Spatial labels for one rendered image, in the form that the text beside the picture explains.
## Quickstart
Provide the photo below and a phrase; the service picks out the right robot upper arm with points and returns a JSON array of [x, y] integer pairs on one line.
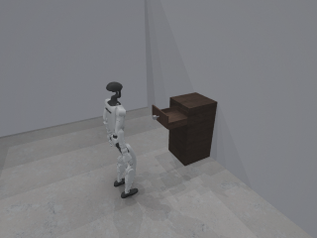
[[120, 116]]

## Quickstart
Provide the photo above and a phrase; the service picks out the left robot upper arm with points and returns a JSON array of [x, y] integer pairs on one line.
[[104, 112]]

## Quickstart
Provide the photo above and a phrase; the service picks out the drawer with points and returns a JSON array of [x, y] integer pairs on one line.
[[171, 117]]

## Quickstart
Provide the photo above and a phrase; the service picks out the robot right hand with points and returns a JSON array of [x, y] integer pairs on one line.
[[127, 158]]

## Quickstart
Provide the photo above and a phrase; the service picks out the left robot thigh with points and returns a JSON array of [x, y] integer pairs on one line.
[[120, 159]]

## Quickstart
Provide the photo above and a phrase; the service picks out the robot left hand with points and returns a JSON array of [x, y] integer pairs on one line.
[[109, 140]]

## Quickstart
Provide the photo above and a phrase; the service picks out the robot left forearm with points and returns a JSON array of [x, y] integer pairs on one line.
[[107, 128]]

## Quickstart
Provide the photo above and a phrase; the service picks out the cabinet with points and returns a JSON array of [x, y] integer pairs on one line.
[[192, 142]]

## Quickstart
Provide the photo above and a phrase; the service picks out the robot right forearm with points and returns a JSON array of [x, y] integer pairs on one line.
[[121, 141]]

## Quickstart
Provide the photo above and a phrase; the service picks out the left robot shin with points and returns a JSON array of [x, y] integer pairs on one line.
[[120, 171]]

